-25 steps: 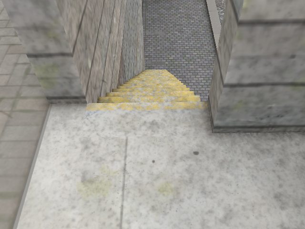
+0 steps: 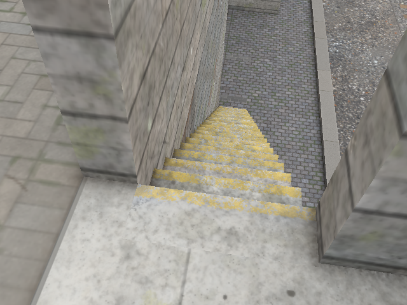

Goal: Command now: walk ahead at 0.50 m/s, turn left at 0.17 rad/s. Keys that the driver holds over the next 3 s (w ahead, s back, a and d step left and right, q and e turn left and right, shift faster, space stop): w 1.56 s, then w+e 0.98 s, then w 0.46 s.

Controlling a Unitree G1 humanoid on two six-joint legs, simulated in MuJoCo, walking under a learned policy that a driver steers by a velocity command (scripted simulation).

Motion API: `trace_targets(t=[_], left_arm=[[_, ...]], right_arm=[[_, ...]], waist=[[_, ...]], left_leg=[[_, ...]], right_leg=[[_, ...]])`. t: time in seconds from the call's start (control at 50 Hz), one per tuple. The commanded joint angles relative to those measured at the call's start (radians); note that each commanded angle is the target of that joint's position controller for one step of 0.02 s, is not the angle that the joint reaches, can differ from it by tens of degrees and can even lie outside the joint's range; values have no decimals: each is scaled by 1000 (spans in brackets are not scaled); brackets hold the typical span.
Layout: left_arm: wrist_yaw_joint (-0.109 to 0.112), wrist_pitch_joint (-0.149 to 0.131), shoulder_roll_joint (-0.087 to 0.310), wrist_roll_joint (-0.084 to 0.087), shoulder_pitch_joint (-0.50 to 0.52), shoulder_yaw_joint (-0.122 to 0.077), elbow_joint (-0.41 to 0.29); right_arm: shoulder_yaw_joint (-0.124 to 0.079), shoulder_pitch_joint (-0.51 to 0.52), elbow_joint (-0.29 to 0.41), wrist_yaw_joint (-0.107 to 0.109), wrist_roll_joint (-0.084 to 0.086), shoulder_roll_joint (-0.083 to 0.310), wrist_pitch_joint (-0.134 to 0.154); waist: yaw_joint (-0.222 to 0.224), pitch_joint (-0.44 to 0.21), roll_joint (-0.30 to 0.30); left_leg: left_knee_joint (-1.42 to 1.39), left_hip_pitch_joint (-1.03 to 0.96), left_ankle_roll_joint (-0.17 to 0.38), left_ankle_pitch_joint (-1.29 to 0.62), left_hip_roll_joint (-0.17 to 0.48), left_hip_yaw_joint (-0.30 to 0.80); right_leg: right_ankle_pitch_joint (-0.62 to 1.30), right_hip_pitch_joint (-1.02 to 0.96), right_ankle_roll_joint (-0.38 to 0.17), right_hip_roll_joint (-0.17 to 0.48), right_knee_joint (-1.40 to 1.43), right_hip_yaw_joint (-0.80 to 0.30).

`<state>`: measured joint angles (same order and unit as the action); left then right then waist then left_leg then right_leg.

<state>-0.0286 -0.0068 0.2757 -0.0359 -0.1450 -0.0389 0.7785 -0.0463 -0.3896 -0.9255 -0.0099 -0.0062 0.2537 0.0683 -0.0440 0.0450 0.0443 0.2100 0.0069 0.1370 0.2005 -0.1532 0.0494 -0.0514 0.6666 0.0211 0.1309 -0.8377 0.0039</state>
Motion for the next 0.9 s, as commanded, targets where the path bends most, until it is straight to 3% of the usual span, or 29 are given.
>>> trace_targets(t=[0.02,0.1,0.14,0.18,0.2,0.22,0.24,0.26,0.28,0.3,0.32,0.36,0.44,0.48,0.52,0.56,0.6,0.66,0.68,0.7,0.72,0.74,0.76,0.78,0.8,0.84,0.86,0.88,0.9], left_arm=[[-2,-14,47,7,125,-7,-89],[-14,-28,36,5,205,3,-118],[-7,-36,55,6,126,-3,-100],[14,-48,95,4,-91,-23,-28],[31,-63,125,-2,-244,-35,15],[44,-68,220,-24,-379,-56,29],[30,-56,221,-5,-352,-61,48],[20,-50,146,23,-245,-48,32],[14,-55,86,25,-172,-33,22],[13,-61,51,18,-155,-24,31],[18,-69,30,17,-165,-14,52],[32,-81,35,5,-167,-8,66],[38,-89,63,24,-238,-8,106],[37,-85,59,23,-266,-5,122],[38,-85,57,18,-313,-3,143],[29,-85,104,19,-325,-17,148],[26,-76,103,18,-327,-16,153],[33,-64,83,9,-319,-3,164],[39,-54,93,9,-296,-1,163],[41,-49,95,11,-292,1,161],[41,-52,93,22,-271,9,132],[34,-52,2,45,-346,27,97],[45,-40,95,33,-292,2,119],[34,-45,86,34,-275,-2,113],[29,-44,78,31,-253,-2,119],[23,-18,54,12,-248,-4,120],[35,-6,67,9,-204,-10,92],[58,8,79,18,-209,-17,91],[69,21,71,23,-225,-17,98]], right_arm=[[-20,-71,10,8,-7,126,12],[-8,-120,-28,15,-14,124,10],[-11,-83,-33,24,-21,150,13],[-15,-49,-38,28,-24,176,19],[-5,-38,-34,29,-18,156,18],[14,-81,4,24,1,82,27],[7,-175,-16,20,16,83,25],[-5,-109,-15,25,-19,142,18],[-1,-27,3,20,-22,125,19],[4,7,10,17,-17,96,20],[9,15,18,14,-23,74,14],[8,26,21,2,-23,63,-2],[16,163,70,-16,-28,39,-12],[26,260,97,-21,-18,21,-14],[39,318,110,-25,-12,-8,-21],[39,373,133,-13,-10,20,-18],[37,397,147,-5,-5,33,-19],[24,368,149,-4,-15,61,-22],[14,275,118,2,-16,74,-17],[0,124,67,12,-23,99,-7],[-17,-45,42,27,-47,158,4],[-39,-84,32,40,-43,244,1],[-24,-40,31,40,-2,167,-7],[-11,40,42,34,-1,123,-5],[-1,85,47,27,-1,78,0],[12,124,29,33,12,32,10],[4,172,40,43,20,62,-3],[-6,212,62,34,5,97,-16],[0,217,68,21,-7,80,-22]], waist=[[-26,29,-96],[-46,54,-115],[9,28,-124],[112,-82,-121],[186,-163,-72],[194,-311,73],[124,-363,226],[92,-190,42],[83,-89,-32],[66,-22,-53],[44,6,-27],[33,4,24],[38,31,31],[59,52,30],[78,36,33],[88,42,13],[84,46,23],[60,37,53],[13,-9,55],[-45,-86,5],[-113,-196,-86],[-62,-271,-338],[-66,-183,-180],[-11,-132,-150],[12,-103,-91],[67,-69,-97],[81,-28,-178],[90,-21,-204],[101,-44,-160]], left_leg=[[-37,-25,18,-449,270,135],[-3,-104,44,-620,306,129],[74,-122,30,-824,318,111],[311,-105,25,-1001,303,90],[523,13,18,-813,273,62],[861,246,-11,-394,173,9],[1114,496,-33,313,1,9],[1158,589,-19,248,84,70],[1120,602,-20,182,123,64],[1063,582,-17,149,158,44],[1006,552,-28,133,182,43],[933,509,-48,86,196,21],[732,565,-95,-45,222,-54],[583,549,-112,-132,222,-85],[467,507,-112,-202,206,-98],[440,478,-105,-220,196,-109],[420,474,-90,-181,194,-108],[330,411,-53,-39,159,-112],[271,291,-32,-5,127,-124],[208,87,-8,-6,118,-121],[185,-160,41,96,295,78],[96,-309,191,-27,584,519],[105,-199,209,-338,550,452],[123,-125,203,-533,514,320],[97,-46,175,-591,468,225],[44,89,117,-568,400,127],[76,167,134,-813,348,30],[96,190,147,-1006,317,-22],[103,198,152,-985,294,-49]], right_leg=[[60,25,-9,-44,103,43],[18,-23,-63,-97,226,80],[-62,-142,-101,-134,276,79],[-110,-399,-139,-183,333,81],[-104,-620,-177,-111,385,13],[-228,-878,-262,158,394,-339],[-169,-972,-382,306,532,-751],[-203,-831,-358,263,546,-635],[-165,-708,-336,227,566,-484],[-78,-611,-305,183,607,-382],[-7,-550,-272,143,629,-305],[87,-520,-250,94,667,-225],[166,-530,-245,36,721,-107],[178,-522,-231,1,727,-62],[185,-545,-227,8,714,-52],[215,-557,-226,37,691,-65],[284,-613,-225,71,658,-73],[446,-704,-214,95,567,-82],[520,-697,-199,80,461,-63],[509,-632,-178,36,280,-23],[257,-446,-153,-8,9,6],[-456,-134,-98,-198,-330,72],[-520,-75,-91,-165,-420,-39],[-461,-77,-94,-129,-420,-74],[-413,-105,-87,-94,-378,-70],[-360,-197,-64,-64,-310,-58],[-396,-212,-54,-98,-315,-8],[-438,-208,-43,-136,-269,29],[-414,-215,-35,-139,-212,49]])
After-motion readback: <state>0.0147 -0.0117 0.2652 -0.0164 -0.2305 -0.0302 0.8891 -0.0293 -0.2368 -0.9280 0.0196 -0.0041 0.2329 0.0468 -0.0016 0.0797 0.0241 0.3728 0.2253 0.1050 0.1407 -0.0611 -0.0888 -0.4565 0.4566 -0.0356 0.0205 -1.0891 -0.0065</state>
